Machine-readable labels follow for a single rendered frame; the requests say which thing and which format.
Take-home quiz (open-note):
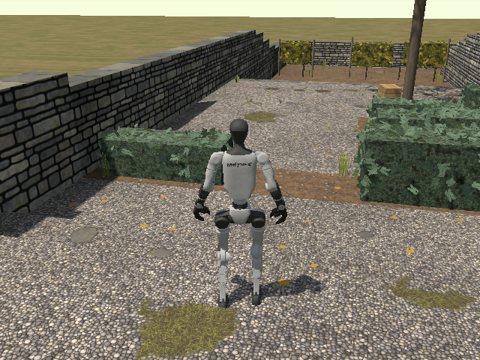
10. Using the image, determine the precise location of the left robot forearm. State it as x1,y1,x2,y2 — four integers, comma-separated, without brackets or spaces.
194,180,210,209

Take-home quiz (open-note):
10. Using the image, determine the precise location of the left robot upper arm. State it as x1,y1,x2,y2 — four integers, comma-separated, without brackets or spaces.
202,151,224,192

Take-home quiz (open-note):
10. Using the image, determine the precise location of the robot left shin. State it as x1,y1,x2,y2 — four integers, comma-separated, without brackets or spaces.
217,251,228,302

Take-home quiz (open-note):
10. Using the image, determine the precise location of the right robot upper arm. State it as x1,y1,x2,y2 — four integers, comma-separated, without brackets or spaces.
255,151,278,192

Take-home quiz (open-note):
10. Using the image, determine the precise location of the right robot forearm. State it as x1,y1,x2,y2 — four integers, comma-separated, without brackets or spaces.
270,180,286,210

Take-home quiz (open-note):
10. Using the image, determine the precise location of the robot right hand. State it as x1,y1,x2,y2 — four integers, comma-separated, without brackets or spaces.
270,208,288,224

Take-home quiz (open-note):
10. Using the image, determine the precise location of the robot left thigh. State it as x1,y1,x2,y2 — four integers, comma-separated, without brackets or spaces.
214,209,230,264

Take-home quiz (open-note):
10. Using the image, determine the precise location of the robot left hand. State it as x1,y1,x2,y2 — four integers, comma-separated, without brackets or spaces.
193,206,210,221

